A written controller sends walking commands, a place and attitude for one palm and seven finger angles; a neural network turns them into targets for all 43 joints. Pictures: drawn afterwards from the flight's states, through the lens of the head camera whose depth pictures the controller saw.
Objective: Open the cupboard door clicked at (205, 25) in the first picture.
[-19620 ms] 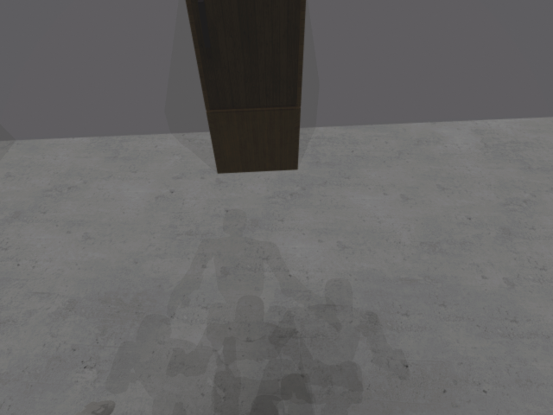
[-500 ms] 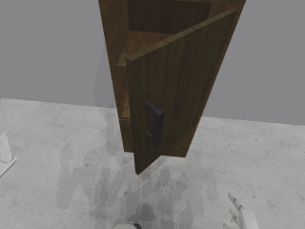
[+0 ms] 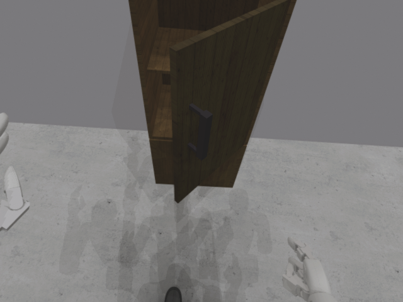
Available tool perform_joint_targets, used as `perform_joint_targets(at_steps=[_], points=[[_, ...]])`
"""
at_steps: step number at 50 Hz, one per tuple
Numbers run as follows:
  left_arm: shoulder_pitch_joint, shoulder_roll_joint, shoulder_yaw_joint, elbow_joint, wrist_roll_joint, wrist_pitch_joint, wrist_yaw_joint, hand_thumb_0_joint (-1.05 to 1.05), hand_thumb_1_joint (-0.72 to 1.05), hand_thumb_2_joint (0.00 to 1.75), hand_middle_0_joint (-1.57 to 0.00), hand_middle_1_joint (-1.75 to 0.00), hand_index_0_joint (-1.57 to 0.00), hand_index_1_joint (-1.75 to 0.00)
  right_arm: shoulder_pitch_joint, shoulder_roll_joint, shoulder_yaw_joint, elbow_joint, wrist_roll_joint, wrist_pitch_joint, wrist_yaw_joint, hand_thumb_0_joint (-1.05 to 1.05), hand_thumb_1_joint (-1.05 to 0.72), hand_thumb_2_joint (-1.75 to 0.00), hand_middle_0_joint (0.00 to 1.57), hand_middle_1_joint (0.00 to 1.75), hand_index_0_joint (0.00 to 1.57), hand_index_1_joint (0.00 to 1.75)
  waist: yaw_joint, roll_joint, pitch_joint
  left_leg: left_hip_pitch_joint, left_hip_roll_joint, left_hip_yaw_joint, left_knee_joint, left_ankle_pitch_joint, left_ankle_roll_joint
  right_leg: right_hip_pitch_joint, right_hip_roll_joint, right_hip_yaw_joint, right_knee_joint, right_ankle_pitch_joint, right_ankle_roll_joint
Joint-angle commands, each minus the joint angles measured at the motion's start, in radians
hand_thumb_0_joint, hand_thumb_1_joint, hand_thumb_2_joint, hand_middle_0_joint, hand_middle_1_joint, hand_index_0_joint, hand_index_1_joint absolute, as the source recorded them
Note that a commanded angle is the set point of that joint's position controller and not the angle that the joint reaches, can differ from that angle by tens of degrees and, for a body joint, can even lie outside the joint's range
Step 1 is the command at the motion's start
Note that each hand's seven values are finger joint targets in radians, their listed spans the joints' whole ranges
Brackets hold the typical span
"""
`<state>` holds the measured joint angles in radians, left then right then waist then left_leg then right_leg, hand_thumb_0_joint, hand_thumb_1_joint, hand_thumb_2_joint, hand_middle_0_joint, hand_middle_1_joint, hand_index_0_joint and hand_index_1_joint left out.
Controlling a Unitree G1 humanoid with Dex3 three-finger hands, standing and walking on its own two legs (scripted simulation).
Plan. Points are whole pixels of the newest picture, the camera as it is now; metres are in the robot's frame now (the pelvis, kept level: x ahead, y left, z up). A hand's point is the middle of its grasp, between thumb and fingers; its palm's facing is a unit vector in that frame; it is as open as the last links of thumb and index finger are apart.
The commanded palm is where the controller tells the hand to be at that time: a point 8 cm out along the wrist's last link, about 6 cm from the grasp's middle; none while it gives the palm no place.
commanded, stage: step back with the hand held close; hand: left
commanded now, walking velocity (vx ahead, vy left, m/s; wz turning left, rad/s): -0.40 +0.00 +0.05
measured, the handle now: (197, 133) +0.49 +0.05 +0.02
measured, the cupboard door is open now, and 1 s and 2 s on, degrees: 48 48 48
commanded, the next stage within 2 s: stop stepping back and stand still in 0.14 s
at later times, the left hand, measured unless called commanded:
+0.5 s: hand out of the picture +0.06 +0.22 +0.17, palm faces +0.30 -0.78 -0.56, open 7.4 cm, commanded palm +0.01 +0.27 +0.17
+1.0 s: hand out of the picture +0.01 +0.24 +0.17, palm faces +0.46 -0.75 -0.48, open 7.4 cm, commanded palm -0.05 +0.28 +0.17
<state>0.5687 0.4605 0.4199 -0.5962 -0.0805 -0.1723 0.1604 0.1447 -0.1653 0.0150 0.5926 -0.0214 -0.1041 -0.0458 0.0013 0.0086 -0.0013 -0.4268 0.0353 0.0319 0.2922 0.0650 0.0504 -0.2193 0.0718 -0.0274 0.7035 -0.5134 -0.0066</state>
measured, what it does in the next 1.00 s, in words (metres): walks backwards: right foot, then left foot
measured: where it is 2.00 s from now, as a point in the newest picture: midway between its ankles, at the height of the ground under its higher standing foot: outside the picture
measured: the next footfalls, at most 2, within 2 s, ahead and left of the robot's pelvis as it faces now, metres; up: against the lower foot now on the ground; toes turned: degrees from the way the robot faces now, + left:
right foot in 0.08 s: -0.13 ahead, -0.10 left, +0.00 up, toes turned +4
left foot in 0.24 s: +0.04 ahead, +0.07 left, +0.00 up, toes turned -2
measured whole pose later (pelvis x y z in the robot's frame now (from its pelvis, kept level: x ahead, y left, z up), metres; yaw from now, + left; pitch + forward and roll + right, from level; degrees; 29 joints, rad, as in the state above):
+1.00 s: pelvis -0.18 -0.02 -0.01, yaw +1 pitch -1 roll -1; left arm 0.55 0.41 0.42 -0.46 -0.03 -0.21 0.16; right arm 0.25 -0.18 0.02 0.64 0.00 -0.13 -0.06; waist -0.01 0.03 0.00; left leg -0.26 0.06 0.00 0.64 -0.35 -0.02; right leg -0.26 0.03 -0.09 0.57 -0.29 -0.06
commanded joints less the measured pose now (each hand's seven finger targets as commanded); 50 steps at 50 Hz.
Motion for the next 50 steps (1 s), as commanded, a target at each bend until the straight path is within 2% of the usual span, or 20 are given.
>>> perform_joint_targets(at_steps=[1,3,4,6,10,12,13,15,19,22,23,25,29,35,39,40,44,46,48,50], points=[[0.002,0.172,0.146,-0.194,-0.026,-0.070,0.003,0.00,0.90,0.90,-0.20,-0.30,-0.20,-0.30,-0.032,-0.159,-0.066,-0.115,-0.002,-0.018,-0.011,0.00,-0.90,-0.90,0.20,0.30,0.20,0.30,0.002,0.186,-0.201,0.190,0.120,-0.099,-0.087,-0.311,-0.064,0.116,-0.020,-0.023,-0.403,0.140,-0.037],[-0.031,0.230,0.177,-0.196,-0.025,-0.100,0.005,0.00,0.90,0.90,-0.20,-0.30,-0.20,-0.30,-0.035,-0.145,-0.057,-0.102,0.007,0.005,-0.009,0.00,-0.90,-0.90,0.20,0.30,0.20,0.30,-0.006,-0.074,-0.165,0.323,0.022,-0.037,0.318,-0.300,-0.087,-0.193,-0.284,0.233,-0.565,0.256,-0.100],[-0.062,0.257,0.199,-0.201,-0.016,-0.115,0.014,0.00,0.90,0.90,-0.20,-0.30,-0.20,-0.30,-0.049,-0.139,-0.048,-0.089,-0.005,-0.005,-0.012,0.00,-0.90,-0.90,0.20,0.30,0.20,0.30,0.011,-0.073,-0.161,0.263,-0.020,-0.034,0.509,-0.408,-0.097,-0.241,-0.387,0.271,-0.547,0.434,-0.150],[-0.042,0.173,0.119,-0.103,0.012,-0.077,-0.005,0.00,0.90,0.90,-0.20,-0.30,-0.20,-0.30,-0.056,-0.157,-0.069,-0.100,0.022,-0.018,-0.018,0.00,-0.90,-0.90,0.20,0.30,0.20,0.30,0.001,-0.228,-0.087,0.017,-0.063,-0.069,0.691,-0.490,-0.081,-0.127,-0.345,0.174,-0.392,0.795,-0.129],[-0.133,0.174,0.108,-0.098,0.033,-0.058,-0.002,0.00,0.90,0.90,-0.20,-0.30,-0.20,-0.30,-0.110,-0.142,-0.015,-0.105,0.017,0.013,-0.069,0.00,-0.90,-0.90,0.20,0.30,0.20,0.30,-0.005,-0.039,0.003,0.019,-0.051,-0.004,0.234,-0.258,-0.074,0.072,-0.229,0.081,-0.210,1.168,-0.044],[-0.151,0.199,0.116,-0.147,0.023,-0.078,-0.001,0.00,0.90,0.90,-0.20,-0.30,-0.20,-0.30,-0.052,-0.190,-0.043,-0.108,0.028,0.008,-0.069,0.00,-0.90,-0.90,0.20,0.30,0.20,0.30,0.001,0.064,-0.120,0.314,0.083,-0.116,0.102,0.491,-0.006,-0.014,-0.088,0.025,-0.112,0.814,0.067],[-0.102,0.177,0.118,-0.145,0.015,-0.091,-0.007,0.00,0.90,0.90,-0.20,-0.30,-0.20,-0.30,-0.010,-0.194,-0.063,-0.115,0.038,-0.009,-0.049,0.00,-0.90,-0.90,0.20,0.30,0.20,0.30,0.014,0.104,-0.205,0.465,0.179,-0.180,0.090,0.608,0.038,-0.057,-0.045,0.060,-0.028,0.360,0.075],[0.025,0.172,0.139,-0.160,0.014,-0.088,-0.012,0.00,0.90,0.90,-0.20,-0.30,-0.20,-0.30,-0.016,-0.174,-0.068,-0.126,0.002,-0.047,-0.025,0.00,-0.90,-0.90,0.20,0.30,0.20,0.30,0.022,0.279,-0.267,0.355,0.245,-0.363,0.001,0.246,0.086,-0.059,-0.008,0.088,0.134,-0.080,0.026],[0.127,0.197,0.203,-0.206,0.007,-0.062,0.016,0.00,0.90,0.90,-0.20,-0.30,-0.20,-0.30,-0.023,-0.173,-0.070,-0.145,0.011,-0.066,-0.022,0.00,-0.90,-0.90,0.20,0.30,0.20,0.30,0.011,0.210,-0.157,0.010,0.145,-0.244,-0.170,-0.617,0.044,0.132,0.005,-0.021,-0.016,0.025,0.004],[0.138,0.152,0.165,-0.131,0.020,-0.049,0.016,0.00,0.90,0.90,-0.20,-0.30,-0.20,-0.30,-0.027,-0.158,-0.063,-0.143,0.016,-0.052,-0.033,0.00,-0.90,-0.90,0.20,0.30,0.20,0.30,-0.003,0.243,-0.063,-0.171,0.043,-0.114,-0.113,-0.717,-0.034,0.283,-0.001,-0.079,-0.262,0.051,-0.014],[0.112,0.163,0.165,-0.104,0.027,-0.049,0.012,0.00,0.90,0.90,-0.20,-0.30,-0.20,-0.30,-0.024,-0.145,-0.065,-0.136,0.012,-0.041,-0.032,0.00,-0.90,-0.90,0.20,0.30,0.20,0.30,-0.011,0.094,-0.039,-0.104,-0.024,-0.050,0.090,-0.617,-0.058,0.157,-0.093,0.021,-0.420,0.007,-0.040],[-0.020,0.167,0.142,-0.117,0.024,-0.050,0.013,0.00,0.90,0.90,-0.20,-0.30,-0.20,-0.30,-0.017,-0.165,-0.080,-0.110,0.006,-0.021,-0.036,0.00,-0.90,-0.90,0.20,0.30,0.20,0.30,-0.012,-0.235,-0.011,-0.012,-0.063,-0.077,0.690,-0.439,-0.083,-0.241,-0.435,0.475,-0.627,-0.282,-0.175],[-0.243,0.119,0.053,0.029,0.050,-0.063,0.005,0.00,0.90,0.90,-0.20,-0.30,-0.20,-0.30,-0.009,-0.172,-0.061,-0.067,0.012,-0.047,-0.054,0.00,-0.90,-0.90,0.20,0.30,0.20,0.30,-0.041,-0.086,0.050,-0.060,0.004,-0.044,0.709,-0.371,-0.060,-0.237,-0.332,0.259,-0.546,-0.149,-0.099],[-0.204,0.127,0.071,-0.051,0.073,-0.086,0.036,0.00,0.90,0.90,-0.20,-0.30,-0.20,-0.30,-0.001,-0.153,-0.057,-0.084,0.003,-0.088,-0.069,0.00,-0.90,-0.90,0.20,0.30,0.20,0.30,0.007,-0.118,-0.004,0.131,-0.029,0.069,0.208,-0.436,-0.009,-0.046,-0.299,0.232,-0.465,-0.088,-0.117],[-0.127,0.127,0.110,-0.118,0.050,-0.100,0.039,0.00,0.90,0.90,-0.20,-0.30,-0.20,-0.30,0.023,-0.194,-0.072,-0.122,0.020,-0.085,-0.053,0.00,-0.90,-0.90,0.20,0.30,0.20,0.30,0.000,0.164,-0.079,0.336,0.183,-0.241,0.073,-0.147,0.067,-0.113,-0.084,0.008,-0.078,0.273,0.003],[-0.097,0.130,0.122,-0.074,0.049,-0.099,0.030,0.00,0.90,0.90,-0.20,-0.30,-0.20,-0.30,0.024,-0.161,-0.058,-0.093,0.016,-0.083,-0.046,0.00,-0.90,-0.90,0.20,0.30,0.20,0.30,-0.010,0.213,-0.058,0.269,0.214,-0.268,0.017,-0.219,0.079,-0.131,-0.070,-0.030,-0.058,0.127,0.021],[-0.087,0.130,0.127,-0.084,0.059,-0.086,0.022,0.00,0.90,0.90,-0.20,-0.30,-0.20,-0.30,0.014,-0.170,-0.057,-0.093,0.018,-0.096,-0.036,0.00,-0.90,-0.90,0.20,0.30,0.20,0.30,-0.010,0.183,0.024,0.106,0.161,-0.140,0.085,-0.257,0.047,0.010,-0.057,-0.057,-0.192,0.213,0.016],[-0.048,0.106,0.114,-0.042,0.049,-0.081,0.016,0.00,0.90,0.90,-0.20,-0.30,-0.20,-0.30,0.009,-0.168,-0.060,-0.099,0.022,-0.091,-0.029,0.00,-0.90,-0.90,0.20,0.30,0.20,0.30,-0.010,0.073,-0.006,0.040,0.086,-0.058,0.170,-0.300,0.004,0.111,-0.087,0.028,-0.253,0.313,-0.008],[-0.031,0.111,0.115,-0.020,0.038,-0.080,0.011,0.00,0.90,0.90,-0.20,-0.30,-0.20,-0.30,0.024,-0.157,-0.070,-0.100,0.025,-0.078,-0.020,0.00,-0.90,-0.90,0.20,0.30,0.20,0.30,-0.016,-0.136,-0.036,0.018,-0.010,0.011,0.372,-0.408,-0.038,0.078,-0.239,0.298,-0.367,0.275,-0.087],[-0.056,0.108,0.099,-0.012,0.038,-0.081,0.016,0.00,0.90,0.90,-0.20,-0.30,-0.20,-0.30,0.013,-0.148,-0.064,-0.095,0.027,-0.064,-0.015,0.00,-0.90,-0.90,0.20,0.30,0.20,0.30,-0.007,-0.163,-0.034,-0.047,-0.015,-0.029,0.558,-0.514,-0.046,0.094,-0.356,0.405,-0.431,0.309,-0.159]])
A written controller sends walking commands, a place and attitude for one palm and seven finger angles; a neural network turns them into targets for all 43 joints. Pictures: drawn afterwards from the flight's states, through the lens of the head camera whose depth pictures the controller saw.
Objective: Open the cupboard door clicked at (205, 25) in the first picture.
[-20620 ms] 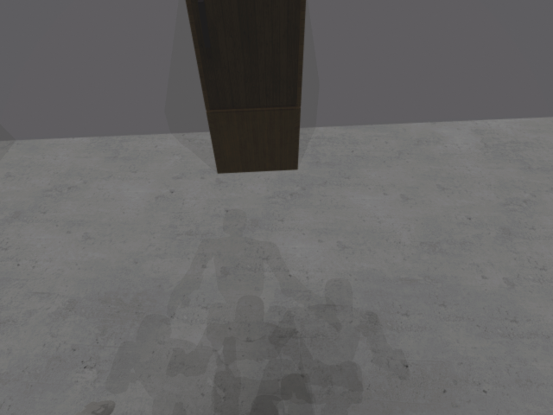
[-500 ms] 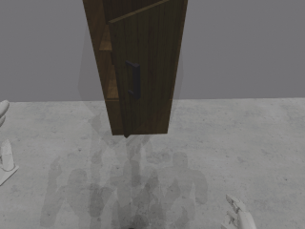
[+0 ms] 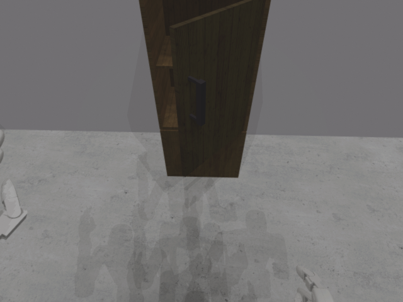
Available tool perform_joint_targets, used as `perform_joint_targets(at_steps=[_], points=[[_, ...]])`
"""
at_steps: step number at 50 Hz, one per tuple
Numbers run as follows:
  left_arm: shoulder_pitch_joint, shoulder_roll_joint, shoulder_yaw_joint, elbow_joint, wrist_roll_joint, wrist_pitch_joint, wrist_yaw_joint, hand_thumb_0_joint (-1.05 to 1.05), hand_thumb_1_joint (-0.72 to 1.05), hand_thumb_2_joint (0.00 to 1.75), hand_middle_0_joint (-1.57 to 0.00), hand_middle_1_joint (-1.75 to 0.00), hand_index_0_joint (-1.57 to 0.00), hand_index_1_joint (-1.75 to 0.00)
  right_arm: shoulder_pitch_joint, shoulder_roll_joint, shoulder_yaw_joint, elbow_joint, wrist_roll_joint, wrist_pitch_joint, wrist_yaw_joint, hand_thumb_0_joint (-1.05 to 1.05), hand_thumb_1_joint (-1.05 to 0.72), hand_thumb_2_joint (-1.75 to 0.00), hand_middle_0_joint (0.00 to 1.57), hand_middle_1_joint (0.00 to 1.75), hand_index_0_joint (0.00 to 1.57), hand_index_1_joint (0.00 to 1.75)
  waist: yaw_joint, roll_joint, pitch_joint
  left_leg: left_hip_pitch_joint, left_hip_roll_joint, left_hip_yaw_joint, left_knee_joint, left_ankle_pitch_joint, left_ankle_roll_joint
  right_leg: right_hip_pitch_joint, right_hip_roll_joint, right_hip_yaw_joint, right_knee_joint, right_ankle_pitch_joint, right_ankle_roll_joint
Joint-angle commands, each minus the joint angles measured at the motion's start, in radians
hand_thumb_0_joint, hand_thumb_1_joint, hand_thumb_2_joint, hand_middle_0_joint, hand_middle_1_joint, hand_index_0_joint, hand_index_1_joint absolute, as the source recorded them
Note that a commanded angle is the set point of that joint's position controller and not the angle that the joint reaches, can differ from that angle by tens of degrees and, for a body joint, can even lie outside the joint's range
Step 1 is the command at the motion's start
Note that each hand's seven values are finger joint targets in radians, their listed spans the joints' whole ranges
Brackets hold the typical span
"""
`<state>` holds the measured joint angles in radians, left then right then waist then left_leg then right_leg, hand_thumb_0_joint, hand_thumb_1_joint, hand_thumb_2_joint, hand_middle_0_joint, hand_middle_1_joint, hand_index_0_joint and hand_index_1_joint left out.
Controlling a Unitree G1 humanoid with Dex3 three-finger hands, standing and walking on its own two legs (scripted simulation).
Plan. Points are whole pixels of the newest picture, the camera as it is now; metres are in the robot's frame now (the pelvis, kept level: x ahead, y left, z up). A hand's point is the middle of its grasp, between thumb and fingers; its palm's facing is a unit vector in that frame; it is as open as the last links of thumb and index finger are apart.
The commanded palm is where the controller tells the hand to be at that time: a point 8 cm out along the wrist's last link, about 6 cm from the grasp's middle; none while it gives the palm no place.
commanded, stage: let the arm hang, fingers relaxed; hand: left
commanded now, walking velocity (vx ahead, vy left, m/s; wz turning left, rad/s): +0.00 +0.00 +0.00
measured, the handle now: (196, 101) +0.67 +0.05 +0.03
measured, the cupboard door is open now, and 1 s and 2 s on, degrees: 48 48 48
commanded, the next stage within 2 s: look to check the result in 1.16 s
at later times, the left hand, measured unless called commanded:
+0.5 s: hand out of the picture +0.00 +0.18 -0.17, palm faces +0.13 -0.97 -0.23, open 6.9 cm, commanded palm none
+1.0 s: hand out of the picture -0.04 +0.16 -0.16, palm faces +0.11 -0.98 -0.18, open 7.3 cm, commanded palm none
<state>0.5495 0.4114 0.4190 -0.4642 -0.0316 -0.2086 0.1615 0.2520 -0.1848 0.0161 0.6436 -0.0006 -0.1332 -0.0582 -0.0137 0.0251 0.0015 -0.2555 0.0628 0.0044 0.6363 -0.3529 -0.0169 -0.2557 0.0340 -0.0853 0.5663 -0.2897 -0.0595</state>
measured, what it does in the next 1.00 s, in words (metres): stands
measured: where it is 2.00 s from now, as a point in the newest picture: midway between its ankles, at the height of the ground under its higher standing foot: outside the picture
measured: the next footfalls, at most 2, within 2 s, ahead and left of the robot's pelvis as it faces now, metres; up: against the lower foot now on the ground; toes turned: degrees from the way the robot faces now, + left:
none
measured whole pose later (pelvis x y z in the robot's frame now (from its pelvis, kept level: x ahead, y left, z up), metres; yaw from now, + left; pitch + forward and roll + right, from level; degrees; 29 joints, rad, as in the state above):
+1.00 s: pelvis -0.01 +0.01 +0.01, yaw +4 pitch -2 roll +0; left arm 0.29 0.11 0.00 1.16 0.01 -0.01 0.04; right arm 0.34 -0.11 0.02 1.16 -0.02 0.01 -0.04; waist -0.01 0.02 0.03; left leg -0.14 -0.01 0.03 0.40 -0.23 0.02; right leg -0.18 0.04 -0.03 0.41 -0.21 -0.05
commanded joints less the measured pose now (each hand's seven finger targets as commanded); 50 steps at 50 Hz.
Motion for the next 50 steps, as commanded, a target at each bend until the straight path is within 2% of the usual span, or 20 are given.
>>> perform_joint_targets(at_steps=[1,2,3,4,5,6,7,8,10,12,13,14,15,16,18,21,23,25,31,50], points=[[-0.062,0.168,0.106,-0.159,-0.004,-0.050,0.019,0.00,0.90,0.90,-0.20,-0.30,-0.20,-0.30,-0.103,-0.125,-0.059,-0.145,0.004,-0.034,-0.004,0.00,-0.90,-0.90,0.20,0.30,0.20,0.30,0.009,-0.157,-0.032,-0.206,-0.027,-0.020,0.193,-0.104,0.026,0.126,-0.321,0.423,-0.278,0.140,-0.111],[-0.075,0.173,0.115,-0.167,-0.002,-0.054,0.022,0.00,0.90,0.90,-0.20,-0.30,-0.20,-0.30,-0.105,-0.120,-0.051,-0.143,0.001,-0.033,-0.006,0.00,-0.90,-0.90,0.20,0.30,0.20,0.30,0.005,-0.147,-0.034,-0.158,-0.013,-0.022,0.091,-0.082,0.030,0.115,-0.301,0.350,-0.247,0.185,-0.098],[-0.164,-0.064,-0.270,0.560,0.098,0.127,-0.114,0.00,0.90,0.90,-0.20,-0.30,-0.20,-0.30,-0.076,-0.185,-0.089,0.092,-0.015,-0.025,0.088,0.00,-0.90,-0.90,0.20,0.30,0.20,0.30,-0.053,-0.075,0.014,-0.175,0.021,-0.008,0.146,-0.043,0.033,-0.044,-0.324,0.146,-0.074,0.448,-0.084],[-0.133,-0.100,-0.276,0.590,0.078,0.193,-0.139,0.00,0.90,0.90,-0.20,-0.30,-0.20,-0.30,0.019,-0.127,-0.087,0.077,-0.008,0.032,0.081,0.00,-0.90,-0.90,0.20,0.30,0.20,0.30,-0.055,-0.056,-0.040,-0.030,-0.012,-0.029,0.020,0.106,0.037,-0.093,-0.227,0.130,-0.014,0.346,-0.047],[-0.140,-0.140,-0.300,0.619,0.063,0.214,-0.148,0.00,0.90,0.90,-0.20,-0.30,-0.20,-0.30,0.042,-0.125,-0.072,0.068,-0.013,0.072,0.075,0.00,-0.90,-0.90,0.20,0.30,0.20,0.30,-0.042,-0.034,-0.010,-0.005,0.030,-0.091,-0.065,0.248,0.069,-0.180,-0.162,0.054,0.057,0.117,0.005],[-0.138,-0.164,-0.324,0.666,0.061,0.223,-0.154,0.00,0.90,0.90,-0.20,-0.30,-0.20,-0.30,0.006,-0.171,-0.071,0.053,-0.031,0.082,0.069,0.00,-0.90,-0.90,0.20,0.30,0.20,0.30,-0.016,0.037,0.012,-0.071,0.153,-0.274,-0.177,0.232,0.149,-0.232,-0.081,0.023,0.184,-0.077,0.046],[-0.169,-0.155,-0.328,0.700,0.063,0.225,-0.154,0.00,0.90,0.90,-0.20,-0.30,-0.20,-0.30,-0.030,-0.218,-0.074,0.040,-0.045,0.093,0.060,0.00,-0.90,-0.90,0.20,0.30,0.20,0.30,-0.008,0.012,0.018,-0.165,0.237,-0.404,-0.267,0.109,0.213,-0.189,-0.045,0.051,0.284,-0.229,0.054],[-0.229,-0.155,-0.327,0.726,0.062,0.217,-0.160,0.00,0.90,0.90,-0.20,-0.30,-0.20,-0.30,-0.043,-0.226,-0.072,0.024,-0.060,0.089,0.051,0.00,-0.90,-0.90,0.20,0.30,0.20,0.30,-0.007,-0.016,0.036,-0.183,0.240,-0.444,-0.290,0.212,0.239,-0.188,-0.058,0.088,0.322,-0.192,0.060],[-0.275,-0.131,-0.336,0.862,0.059,0.215,-0.154,0.00,0.90,0.90,-0.20,-0.30,-0.20,-0.30,-0.058,-0.207,-0.061,0.058,-0.065,0.091,0.044,0.00,-0.90,-0.90,0.20,0.30,0.20,0.30,0.005,0.035,-0.020,-0.108,0.212,-0.381,-0.266,0.502,0.232,-0.153,-0.060,0.123,0.332,-0.170,0.065],[-0.217,-0.107,-0.339,1.032,0.052,0.204,-0.147,0.00,0.90,0.90,-0.20,-0.30,-0.20,-0.30,-0.094,-0.181,-0.048,0.101,-0.045,0.101,0.037,0.00,-0.90,-0.90,0.20,0.30,0.20,0.30,0.058,0.039,-0.088,-0.066,0.132,-0.217,-0.152,0.669,0.169,0.040,-0.065,0.129,0.065,0.003,0.066],[-0.178,-0.078,-0.340,1.114,0.054,0.193,-0.142,0.00,0.90,0.90,-0.20,-0.30,-0.20,-0.30,-0.086,-0.151,-0.043,0.128,-0.030,0.104,0.037,0.00,-0.90,-0.90,0.20,0.30,0.20,0.30,0.059,-0.012,-0.131,-0.067,0.040,-0.123,-0.078,0.537,0.101,0.138,-0.098,0.203,-0.052,0.281,0.051],[-0.189,-0.030,-0.342,1.171,0.058,0.182,-0.137,0.00,0.90,0.90,-0.20,-0.30,-0.20,-0.30,-0.054,-0.117,-0.042,0.143,-0.015,0.111,0.037,0.00,-0.90,-0.90,0.20,0.30,0.20,0.30,0.030,-0.149,-0.135,-0.103,-0.041,-0.032,-0.023,0.279,0.040,0.179,-0.216,0.329,-0.108,0.505,0.010],[-0.201,-0.033,-0.347,1.230,0.050,0.174,-0.133,0.00,0.90,0.90,-0.20,-0.30,-0.20,-0.30,-0.047,-0.101,-0.043,0.178,-0.016,0.124,0.031,0.00,-0.90,-0.90,0.20,0.30,0.20,0.30,0.026,-0.225,-0.125,-0.110,-0.074,-0.001,0.033,0.008,0.016,0.192,-0.289,0.403,-0.157,0.685,-0.028],[-0.209,-0.046,-0.355,1.277,0.049,0.171,-0.130,0.00,0.90,0.90,-0.20,-0.30,-0.20,-0.30,-0.043,-0.095,-0.048,0.208,-0.015,0.134,0.027,0.00,-0.90,-0.90,0.20,0.30,0.20,0.30,0.024,-0.177,-0.108,-0.102,-0.070,-0.017,0.078,-0.105,0.014,0.193,-0.303,0.408,-0.172,0.758,-0.054],[-0.238,-0.104,-0.342,1.318,0.057,0.174,-0.123,0.00,0.90,0.90,-0.20,-0.30,-0.20,-0.30,-0.001,-0.058,-0.060,0.256,-0.018,0.148,0.021,0.00,-0.90,-0.90,0.20,0.30,0.20,0.30,-0.002,-0.020,-0.083,-0.062,-0.053,-0.021,0.066,-0.076,0.017,0.169,-0.283,0.357,-0.172,0.695,-0.091],[-0.290,-0.128,-0.363,1.378,0.044,0.187,-0.122,0.00,0.90,0.90,-0.20,-0.30,-0.20,-0.30,0.066,-0.029,-0.048,0.326,-0.017,0.151,0.023,0.00,-0.90,-0.90,0.20,0.30,0.20,0.30,-0.027,0.010,-0.035,0.084,-0.016,-0.033,-0.168,0.180,0.037,0.070,-0.198,0.239,-0.181,0.399,-0.052],[-0.268,-0.160,-0.377,1.420,0.040,0.193,-0.123,0.00,0.90,0.90,-0.20,-0.30,-0.20,-0.30,0.054,-0.055,-0.041,0.356,-0.024,0.147,0.017,0.00,-0.90,-0.90,0.20,0.30,0.20,0.30,0.000,-0.006,0.016,0.090,0.037,-0.064,-0.217,0.234,0.059,0.039,-0.122,0.191,-0.232,0.242,0.009],[-0.267,-0.146,-0.380,1.471,0.037,0.197,-0.127,0.00,0.90,0.90,-0.20,-0.30,-0.20,-0.30,0.063,-0.051,-0.036,0.392,-0.018,0.139,0.015,0.00,-0.90,-0.90,0.20,0.30,0.20,0.30,0.000,0.053,0.007,0.078,0.039,-0.073,-0.244,0.277,0.059,0.095,-0.122,0.172,-0.216,0.273,0.009],[-0.237,-0.160,-0.395,1.556,0.035,0.196,-0.127,0.00,0.90,0.90,-0.20,-0.30,-0.20,-0.30,0.089,-0.049,-0.027,0.449,-0.017,0.137,0.013,0.00,-0.90,-0.90,0.20,0.30,0.20,0.30,0.008,-0.029,0.057,0.059,0.030,-0.063,-0.301,0.174,0.056,0.102,-0.121,0.177,-0.274,0.133,0.007],[-0.187,-0.205,-0.392,1.599,0.037,0.195,-0.120,0.00,0.90,0.90,-0.20,-0.30,-0.20,-0.30,0.162,0.000,-0.019,0.497,-0.022,0.131,0.012,0.00,-0.90,-0.90,0.20,0.30,0.20,0.30,0.009,-0.020,0.119,0.022,0.019,-0.061,-0.319,0.119,0.059,0.045,-0.117,0.178,-0.259,0.062,0.004]])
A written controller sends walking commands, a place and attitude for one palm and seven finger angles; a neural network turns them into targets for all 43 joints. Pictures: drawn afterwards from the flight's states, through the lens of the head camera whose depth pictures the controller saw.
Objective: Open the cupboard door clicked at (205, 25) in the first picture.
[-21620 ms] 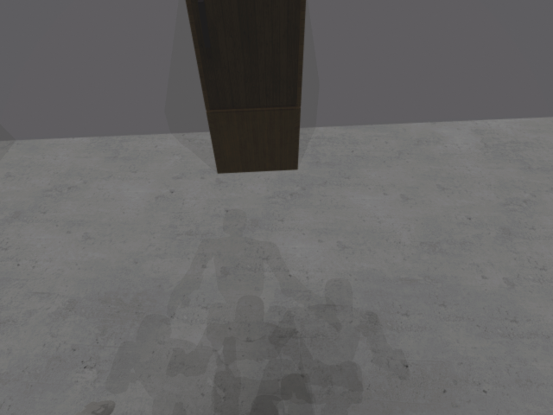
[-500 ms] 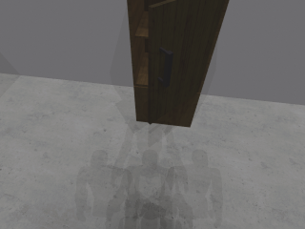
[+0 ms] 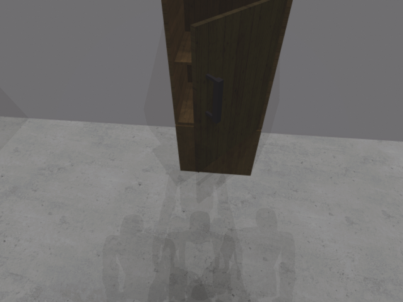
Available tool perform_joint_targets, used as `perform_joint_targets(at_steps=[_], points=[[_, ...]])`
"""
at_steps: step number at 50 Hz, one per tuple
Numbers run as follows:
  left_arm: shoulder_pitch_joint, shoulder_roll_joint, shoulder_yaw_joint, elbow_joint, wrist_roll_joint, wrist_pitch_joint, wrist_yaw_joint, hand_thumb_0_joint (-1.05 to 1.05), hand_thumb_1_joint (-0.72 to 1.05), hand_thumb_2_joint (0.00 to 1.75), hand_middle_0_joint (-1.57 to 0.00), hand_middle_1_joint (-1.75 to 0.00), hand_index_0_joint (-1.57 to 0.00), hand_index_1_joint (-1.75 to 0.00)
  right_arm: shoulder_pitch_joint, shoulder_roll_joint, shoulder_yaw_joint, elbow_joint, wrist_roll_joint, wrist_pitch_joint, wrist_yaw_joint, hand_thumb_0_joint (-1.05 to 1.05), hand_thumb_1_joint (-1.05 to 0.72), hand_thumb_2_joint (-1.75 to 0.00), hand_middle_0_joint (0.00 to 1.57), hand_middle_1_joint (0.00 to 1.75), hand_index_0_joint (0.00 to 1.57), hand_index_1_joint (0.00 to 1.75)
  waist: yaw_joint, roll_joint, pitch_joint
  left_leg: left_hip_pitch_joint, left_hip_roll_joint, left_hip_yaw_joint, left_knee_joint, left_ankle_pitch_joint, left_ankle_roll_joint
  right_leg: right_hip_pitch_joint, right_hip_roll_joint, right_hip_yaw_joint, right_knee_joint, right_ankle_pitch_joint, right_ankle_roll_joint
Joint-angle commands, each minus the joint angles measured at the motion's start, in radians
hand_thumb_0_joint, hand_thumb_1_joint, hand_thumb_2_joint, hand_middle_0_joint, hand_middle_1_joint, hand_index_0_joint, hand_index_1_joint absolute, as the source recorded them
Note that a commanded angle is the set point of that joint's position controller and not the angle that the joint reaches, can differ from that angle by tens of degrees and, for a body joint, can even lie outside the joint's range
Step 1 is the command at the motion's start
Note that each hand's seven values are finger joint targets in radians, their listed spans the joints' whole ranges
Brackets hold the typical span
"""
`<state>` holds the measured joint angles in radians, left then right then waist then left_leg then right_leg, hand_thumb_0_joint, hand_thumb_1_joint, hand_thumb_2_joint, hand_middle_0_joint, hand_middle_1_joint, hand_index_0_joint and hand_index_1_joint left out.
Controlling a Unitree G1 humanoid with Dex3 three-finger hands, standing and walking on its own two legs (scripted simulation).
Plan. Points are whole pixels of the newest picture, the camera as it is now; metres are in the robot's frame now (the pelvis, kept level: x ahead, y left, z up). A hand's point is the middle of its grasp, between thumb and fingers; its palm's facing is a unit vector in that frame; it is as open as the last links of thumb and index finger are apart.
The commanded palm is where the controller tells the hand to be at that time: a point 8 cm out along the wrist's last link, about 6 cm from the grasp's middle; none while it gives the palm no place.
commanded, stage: let the arm hang, fingers relaxed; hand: left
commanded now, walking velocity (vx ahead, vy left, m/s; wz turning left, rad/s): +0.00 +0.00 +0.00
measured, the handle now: (213, 99) +0.69 +0.00 +0.02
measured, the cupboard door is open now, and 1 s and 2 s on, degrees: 48 48 48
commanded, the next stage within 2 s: look to check the result in 0.16 s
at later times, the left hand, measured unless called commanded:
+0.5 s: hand out of the picture +0.00 +0.16 -0.17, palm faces +0.04 -0.98 -0.19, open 7.4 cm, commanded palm none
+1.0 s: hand out of the picture +0.02 +0.17 -0.18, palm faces +0.01 -0.98 -0.20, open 7.4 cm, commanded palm none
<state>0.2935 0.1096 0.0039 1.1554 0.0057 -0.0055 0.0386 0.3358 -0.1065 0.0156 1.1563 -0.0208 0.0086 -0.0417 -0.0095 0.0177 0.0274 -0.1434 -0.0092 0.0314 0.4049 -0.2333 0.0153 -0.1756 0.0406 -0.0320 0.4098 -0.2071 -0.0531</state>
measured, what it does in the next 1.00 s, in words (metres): stands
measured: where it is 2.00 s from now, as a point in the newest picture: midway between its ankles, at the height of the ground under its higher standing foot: outside the picture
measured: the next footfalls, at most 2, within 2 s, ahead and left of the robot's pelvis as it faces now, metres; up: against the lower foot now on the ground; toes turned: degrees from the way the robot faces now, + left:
left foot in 1.92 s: +0.18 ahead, +0.07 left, +0.00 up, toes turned -37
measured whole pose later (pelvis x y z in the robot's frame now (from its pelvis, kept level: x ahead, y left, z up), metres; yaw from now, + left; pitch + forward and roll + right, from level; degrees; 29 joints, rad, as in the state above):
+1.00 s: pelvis +0.02 +0.00 +0.00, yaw -3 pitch -1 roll +0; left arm 0.27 0.14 0.03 1.12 0.01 0.01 0.03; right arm 0.25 -0.15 -0.01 1.11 -0.02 0.02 -0.05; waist 0.00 0.02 0.06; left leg -0.15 0.02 0.07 0.45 -0.29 0.00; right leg -0.21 0.07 0.01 0.46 -0.25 -0.06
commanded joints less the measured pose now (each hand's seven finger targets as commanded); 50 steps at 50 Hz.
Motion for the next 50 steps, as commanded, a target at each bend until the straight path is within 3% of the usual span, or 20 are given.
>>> perform_joint_targets(at_steps=[1,6,9,41,42,46,50], points=[[0.070,0.096,0.023,-0.022,-0.001,-0.009,0.003,0.00,0.90,0.90,-0.20,-0.30,-0.20,-0.30,0.083,-0.078,-0.018,-0.016,-0.002,-0.012,-0.005,0.00,-0.90,-0.90,0.20,0.30,0.20,0.30,0.004,-0.016,0.089,-0.087,0.091,-0.089,-0.087,0.011,0.028,-0.032,-0.125,0.129,-0.101,-0.011,-0.004],[0.070,0.093,0.022,-0.023,-0.001,-0.011,0.004,0.00,0.90,0.90,-0.20,-0.30,-0.20,-0.30,0.087,-0.077,-0.019,-0.017,-0.001,-0.013,-0.006,0.00,-0.90,-0.90,0.20,0.30,0.20,0.30,0.002,0.004,0.080,-0.080,0.096,-0.091,-0.085,0.029,0.027,-0.030,-0.125,0.124,-0.087,0.018,-0.004],[0.074,0.093,0.023,-0.024,-0.001,-0.012,0.005,0.00,0.90,0.90,-0.20,-0.30,-0.20,-0.30,0.086,-0.080,-0.018,-0.018,0.001,-0.015,-0.006,0.00,-0.90,-0.90,0.20,0.30,0.20,0.30,0.005,-0.018,0.081,-0.080,0.099,-0.092,-0.085,0.038,0.028,-0.026,-0.121,0.118,-0.084,0.025,-0.002],[0.039,0.137,0.026,-0.034,-0.001,-0.023,0.002,0.00,0.90,0.90,-0.20,-0.30,-0.20,-0.30,0.017,-0.129,-0.025,-0.022,0.002,-0.018,-0.005,0.00,-0.90,-0.90,0.20,0.30,0.20,0.30,0.000,-0.020,0.048,-0.018,0.103,-0.084,-0.078,0.134,0.020,0.017,-0.137,0.123,-0.091,0.155,-0.002],[0.045,0.122,0.024,-0.033,-0.001,-0.019,0.003,0.00,0.90,0.90,-0.20,-0.30,-0.20,-0.30,0.015,-0.115,-0.024,-0.020,0.001,-0.015,-0.006,0.00,-0.90,-0.90,0.20,0.30,0.20,0.30,0.001,-0.017,0.046,-0.003,0.106,-0.072,-0.068,0.140,0.018,0.002,-0.136,0.135,-0.083,0.180,-0.002],[0.021,0.152,0.054,-0.062,0.005,0.003,-0.003,0.00,0.90,0.90,-0.20,-0.30,-0.20,-0.30,0.010,-0.134,-0.046,-0.044,0.002,0.001,-0.015,0.00,-0.90,-0.90,0.20,0.30,0.20,0.30,-0.002,-0.020,0.034,-0.010,0.122,-0.030,0.000,0.094,0.012,-0.038,-0.139,0.174,-0.029,0.236,-0.015],[-0.018,0.171,0.079,-0.116,0.012,0.022,-0.015,0.00,0.90,0.90,-0.20,-0.30,-0.20,-0.30,-0.019,-0.167,-0.070,-0.101,0.001,0.012,-0.019,0.00,-0.90,-0.90,0.20,0.30,0.20,0.30,-0.006,-0.005,0.042,-0.020,0.159,-0.033,0.019,0.028,0.022,-0.125,-0.112,0.194,0.032,0.190,-0.019]])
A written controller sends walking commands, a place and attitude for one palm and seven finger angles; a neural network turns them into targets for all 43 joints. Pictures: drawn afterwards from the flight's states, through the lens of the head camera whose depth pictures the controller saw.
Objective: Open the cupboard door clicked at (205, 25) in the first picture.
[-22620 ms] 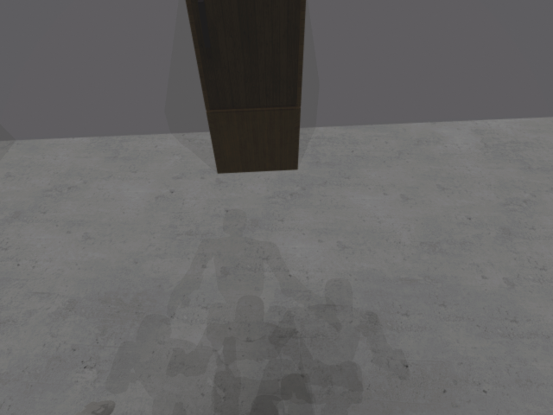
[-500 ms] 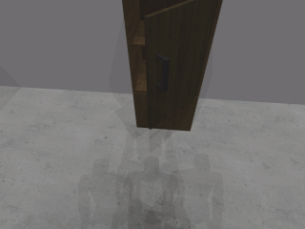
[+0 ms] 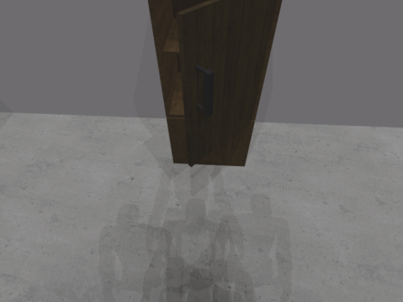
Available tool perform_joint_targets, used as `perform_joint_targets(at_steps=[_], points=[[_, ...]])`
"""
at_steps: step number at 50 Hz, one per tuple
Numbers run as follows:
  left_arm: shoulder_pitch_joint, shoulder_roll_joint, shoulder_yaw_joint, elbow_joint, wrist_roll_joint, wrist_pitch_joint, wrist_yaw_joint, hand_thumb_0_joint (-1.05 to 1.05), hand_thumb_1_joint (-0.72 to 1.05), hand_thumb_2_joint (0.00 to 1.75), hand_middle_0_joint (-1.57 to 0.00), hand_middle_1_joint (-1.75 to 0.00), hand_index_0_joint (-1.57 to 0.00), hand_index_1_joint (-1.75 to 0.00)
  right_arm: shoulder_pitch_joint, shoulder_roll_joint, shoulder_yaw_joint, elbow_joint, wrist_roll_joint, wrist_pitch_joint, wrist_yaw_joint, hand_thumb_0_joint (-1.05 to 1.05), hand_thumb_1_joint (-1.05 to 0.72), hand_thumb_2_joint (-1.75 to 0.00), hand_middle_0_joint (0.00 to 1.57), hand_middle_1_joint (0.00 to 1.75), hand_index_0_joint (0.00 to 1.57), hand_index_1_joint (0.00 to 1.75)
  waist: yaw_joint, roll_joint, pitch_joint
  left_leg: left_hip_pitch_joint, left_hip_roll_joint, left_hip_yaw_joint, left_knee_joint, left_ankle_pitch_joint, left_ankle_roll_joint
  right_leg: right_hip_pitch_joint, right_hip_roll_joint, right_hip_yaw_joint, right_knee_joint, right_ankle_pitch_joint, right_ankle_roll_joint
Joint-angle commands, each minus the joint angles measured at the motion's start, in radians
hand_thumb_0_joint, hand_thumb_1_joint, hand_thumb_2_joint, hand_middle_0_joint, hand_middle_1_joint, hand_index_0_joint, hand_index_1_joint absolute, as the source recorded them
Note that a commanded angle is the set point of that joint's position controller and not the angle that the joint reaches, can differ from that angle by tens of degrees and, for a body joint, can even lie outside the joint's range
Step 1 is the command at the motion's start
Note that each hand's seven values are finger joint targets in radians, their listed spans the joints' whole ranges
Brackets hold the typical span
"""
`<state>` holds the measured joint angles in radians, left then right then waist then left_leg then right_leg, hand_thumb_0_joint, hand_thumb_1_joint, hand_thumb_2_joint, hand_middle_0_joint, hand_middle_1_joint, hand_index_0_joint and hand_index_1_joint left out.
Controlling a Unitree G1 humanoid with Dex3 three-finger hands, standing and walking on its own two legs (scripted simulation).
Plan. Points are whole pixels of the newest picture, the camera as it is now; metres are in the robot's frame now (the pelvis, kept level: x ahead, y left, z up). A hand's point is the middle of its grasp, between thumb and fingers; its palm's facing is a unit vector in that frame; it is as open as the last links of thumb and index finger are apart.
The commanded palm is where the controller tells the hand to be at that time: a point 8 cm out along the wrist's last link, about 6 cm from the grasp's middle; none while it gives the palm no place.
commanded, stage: walk to a spot facing it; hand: left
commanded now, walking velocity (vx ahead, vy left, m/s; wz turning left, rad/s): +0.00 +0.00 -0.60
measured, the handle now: (203, 92) +0.67 +0.04 +0.02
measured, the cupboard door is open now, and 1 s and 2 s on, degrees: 48 48 48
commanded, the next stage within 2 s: none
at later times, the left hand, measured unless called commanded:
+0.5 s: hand out of the picture +0.09 +0.14 -0.16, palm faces -0.18 -0.94 -0.30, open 7.4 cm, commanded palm none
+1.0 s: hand (140, 270) +0.22 +0.17 -0.18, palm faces -0.46 -0.85 -0.26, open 7.4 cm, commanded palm none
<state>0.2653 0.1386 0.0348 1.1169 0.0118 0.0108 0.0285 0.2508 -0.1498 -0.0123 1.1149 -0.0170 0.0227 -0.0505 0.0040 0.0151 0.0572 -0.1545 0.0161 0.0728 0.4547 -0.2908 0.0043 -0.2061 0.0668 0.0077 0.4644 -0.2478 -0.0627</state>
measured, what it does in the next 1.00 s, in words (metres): steps on the spot, turning right: left foot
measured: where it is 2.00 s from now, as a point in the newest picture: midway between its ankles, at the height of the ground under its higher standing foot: outside the picture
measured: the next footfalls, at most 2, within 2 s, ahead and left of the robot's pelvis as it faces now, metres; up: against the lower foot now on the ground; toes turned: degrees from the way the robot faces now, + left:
left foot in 0.92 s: +0.16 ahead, +0.08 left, +0.00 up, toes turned -34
right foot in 1.34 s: +0.00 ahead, -0.13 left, +0.00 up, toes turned -51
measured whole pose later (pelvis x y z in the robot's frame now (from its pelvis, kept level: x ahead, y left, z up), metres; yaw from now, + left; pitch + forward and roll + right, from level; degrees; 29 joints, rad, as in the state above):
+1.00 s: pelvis +0.06 +0.00 -0.01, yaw -33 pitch +2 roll -1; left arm 0.24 0.28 0.10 0.92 0.03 0.04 0.01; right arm 0.12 -0.19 -0.01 0.84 -0.02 0.01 -0.04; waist 0.05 -0.06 0.10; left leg -0.30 0.00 -0.02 0.56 -0.31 0.01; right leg -0.42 0.13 0.12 0.94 -0.52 0.02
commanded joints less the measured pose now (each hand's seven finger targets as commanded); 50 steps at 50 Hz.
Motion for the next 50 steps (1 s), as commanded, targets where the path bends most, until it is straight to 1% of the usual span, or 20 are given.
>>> perform_joint_targets(at_steps=[1,4,7,9,11,12,13,14,15,18,22,28,39,41,44,45,46,47,49,50], points=[[0.000,0.143,0.052,-0.092,0.007,0.010,-0.008,0.00,0.90,0.90,-0.20,-0.30,-0.20,-0.30,0.061,-0.133,-0.047,-0.071,-0.004,-0.001,-0.010,0.00,-0.90,-0.90,0.20,0.30,0.20,0.30,-0.019,0.006,0.018,-0.012,0.153,-0.086,-0.041,0.067,0.041,-0.119,-0.123,0.150,0.003,0.207,-0.006],[-0.011,0.131,0.060,-0.130,0.010,0.015,-0.017,0.00,0.90,0.90,-0.20,-0.30,-0.20,-0.30,0.038,-0.175,-0.066,-0.111,-0.006,-0.003,-0.011,0.00,-0.90,-0.90,0.20,0.30,0.20,0.30,-0.009,0.080,-0.012,0.008,0.242,-0.151,-0.078,0.072,0.088,-0.174,-0.067,0.104,0.144,0.141,0.015],[-0.031,0.118,0.069,-0.169,0.014,0.027,-0.030,0.00,0.90,0.90,-0.20,-0.30,-0.20,-0.30,0.002,-0.204,-0.077,-0.148,-0.017,-0.011,-0.010,0.00,-0.90,-0.90,0.20,0.30,0.20,0.30,0.001,0.162,-0.004,-0.016,0.377,-0.200,-0.134,0.231,0.179,-0.215,-0.056,0.002,0.414,-0.211,0.049],[-0.031,0.108,0.070,-0.185,0.011,0.025,-0.034,0.00,0.90,0.90,-0.20,-0.30,-0.20,-0.30,-0.028,-0.204,-0.074,-0.174,-0.021,-0.014,-0.008,0.00,-0.90,-0.90,0.20,0.30,0.20,0.30,0.016,0.106,-0.003,-0.020,0.374,-0.134,-0.068,0.372,0.168,-0.183,-0.090,-0.004,0.378,-0.238,0.048],[0.040,0.117,0.074,-0.175,0.013,0.017,-0.038,0.00,0.90,0.90,-0.20,-0.30,-0.20,-0.30,-0.060,-0.218,-0.078,-0.190,-0.017,-0.009,-0.004,0.00,-0.90,-0.90,0.20,0.30,0.20,0.30,0.052,0.059,-0.017,-0.047,0.295,-0.019,0.091,0.386,0.088,-0.057,-0.083,-0.027,0.144,-0.045,0.046],[0.088,0.181,0.086,-0.167,0.020,0.006,-0.031,0.00,0.90,0.90,-0.20,-0.30,-0.20,-0.30,-0.065,-0.198,-0.078,-0.206,-0.005,-0.003,0.000,0.00,-0.90,-0.90,0.20,0.30,0.20,0.30,0.071,-0.133,-0.027,-0.144,0.172,0.067,0.307,0.216,0.015,0.037,-0.158,0.144,-0.038,0.259,0.009],[0.118,0.289,0.104,-0.163,0.023,-0.002,-0.016,0.00,0.90,0.90,-0.20,-0.30,-0.20,-0.30,-0.079,-0.139,-0.072,-0.247,0.010,-0.001,0.009,0.00,-0.90,-0.90,0.20,0.30,0.20,0.30,0.074,-0.373,-0.051,-0.354,0.017,0.096,0.551,-0.304,-0.045,0.135,-0.405,0.494,-0.139,0.533,-0.107],[0.148,0.273,0.101,-0.160,0.008,0.000,0.000,0.00,0.90,0.90,-0.20,-0.30,-0.20,-0.30,-0.114,-0.166,-0.072,-0.251,0.005,0.017,0.004,0.00,-0.90,-0.90,0.20,0.30,0.20,0.30,0.088,-0.283,-0.065,-0.382,0.020,-0.056,0.674,-0.344,-0.041,0.131,-0.400,0.524,-0.148,0.583,-0.110],[0.096,0.262,0.102,-0.174,0.010,0.004,0.007,0.00,0.90,0.90,-0.20,-0.30,-0.20,-0.30,-0.136,-0.154,-0.077,-0.247,0.006,0.020,0.004,0.00,-0.90,-0.90,0.20,0.30,0.20,0.30,0.065,-0.207,-0.034,-0.432,0.033,-0.106,0.734,-0.286,-0.041,0.128,-0.368,0.510,-0.124,0.524,-0.118],[0.036,0.226,0.088,-0.207,0.004,-0.007,0.011,0.00,0.90,0.90,-0.20,-0.30,-0.20,-0.30,-0.152,-0.141,-0.071,-0.248,0.003,0.020,0.014,0.00,-0.90,-0.90,0.20,0.30,0.20,0.30,0.033,-0.064,-0.069,-0.433,0.045,-0.128,0.733,-0.137,-0.058,0.149,-0.287,0.408,-0.090,0.523,-0.110],[0.049,0.225,0.089,-0.216,0.004,-0.007,0.009,0.00,0.90,0.90,-0.20,-0.30,-0.20,-0.30,-0.160,-0.146,-0.071,-0.253,0.005,0.029,0.012,0.00,-0.90,-0.90,0.20,0.30,0.20,0.30,0.034,-0.091,-0.099,-0.440,0.029,-0.131,0.686,-0.073,-0.069,0.188,-0.232,0.371,-0.103,0.508,-0.041],[0.092,0.233,0.093,-0.225,0.006,-0.004,0.005,0.00,0.90,0.90,-0.20,-0.30,-0.20,-0.30,-0.219,-0.159,-0.072,-0.286,0.009,0.027,0.004,0.00,-0.90,-0.90,0.20,0.30,0.20,0.30,0.047,-0.117,-0.099,-0.482,0.014,-0.150,0.653,-0.064,-0.074,0.235,-0.210,0.415,-0.085,0.611,-0.010],[0.080,0.263,0.099,-0.257,0.019,-0.001,0.006,0.00,0.90,0.90,-0.20,-0.30,-0.20,-0.30,-0.260,-0.143,-0.064,-0.353,0.019,-0.003,0.011,0.00,-0.90,-0.90,0.20,0.30,0.20,0.30,0.052,-0.123,-0.111,-0.378,-0.020,-0.152,0.439,-0.144,-0.058,0.171,-0.225,0.559,-0.040,0.599,-0.138],[0.045,0.276,0.101,-0.269,0.017,0.000,0.005,0.00,0.90,0.90,-0.20,-0.30,-0.20,-0.30,-0.218,-0.139,-0.061,-0.352,0.023,-0.011,0.010,0.00,-0.90,-0.90,0.20,0.30,0.20,0.30,0.031,-0.123,-0.118,-0.293,-0.028,-0.149,0.319,-0.124,-0.050,0.132,-0.208,0.554,-0.018,0.616,-0.131],[-0.013,0.254,0.093,-0.285,0.005,0.003,0.000,0.00,0.90,0.90,-0.20,-0.30,-0.20,-0.30,-0.071,-0.170,-0.066,-0.313,0.022,-0.025,0.000,0.00,-0.90,-0.90,0.20,0.30,0.20,0.30,-0.037,-0.060,-0.151,0.068,0.017,-0.176,-0.029,0.087,-0.030,-0.093,-0.103,0.468,0.090,0.412,-0.030],[0.016,0.202,0.087,-0.297,-0.008,0.004,-0.007,0.00,0.90,0.90,-0.20,-0.30,-0.20,-0.30,-0.018,-0.260,-0.077,-0.310,0.004,-0.038,-0.007,0.00,-0.90,-0.90,0.20,0.30,0.20,0.30,-0.042,0.181,-0.187,0.242,0.266,-0.427,-0.132,0.177,0.061,-0.296,0.035,0.320,0.230,0.031,0.029],[0.007,0.196,0.079,-0.314,-0.004,-0.003,-0.020,0.00,0.90,0.90,-0.20,-0.30,-0.20,-0.30,0.003,-0.308,-0.079,-0.326,-0.004,-0.033,-0.007,0.00,-0.90,-0.90,0.20,0.30,0.20,0.30,-0.027,0.288,-0.147,0.208,0.479,-0.589,-0.160,0.366,0.191,-0.379,0.047,0.121,0.460,-0.411,0.088],[-0.004,0.213,0.081,-0.329,0.011,-0.006,-0.030,0.00,0.90,0.90,-0.20,-0.30,-0.20,-0.30,-0.007,-0.298,-0.072,-0.349,-0.013,-0.025,-0.011,0.00,-0.90,-0.90,0.20,0.30,0.20,0.30,-0.020,0.096,-0.084,0.074,0.492,-0.554,-0.132,0.419,0.236,-0.365,-0.013,0.083,0.599,-0.395,0.108],[-0.019,0.208,0.084,-0.291,0.020,0.005,-0.036,0.00,0.90,0.90,-0.20,-0.30,-0.20,-0.30,-0.003,-0.239,-0.043,-0.329,-0.019,-0.031,-0.008,0.00,-0.90,-0.90,0.20,0.30,0.20,0.30,-0.001,0.226,-0.085,0.062,0.362,-0.368,-0.076,0.689,0.162,-0.394,-0.046,0.079,0.746,-0.314,0.115],[-0.028,0.203,0.079,-0.289,0.012,0.009,-0.043,0.00,0.90,0.90,-0.20,-0.30,-0.20,-0.30,-0.010,-0.219,-0.039,-0.334,-0.017,-0.032,-0.007,0.00,-0.90,-0.90,0.20,0.30,0.20,0.30,0.003,0.170,-0.104,0.082,0.321,-0.284,-0.054,0.744,0.149,-0.387,-0.056,0.061,0.765,-0.275,0.120]])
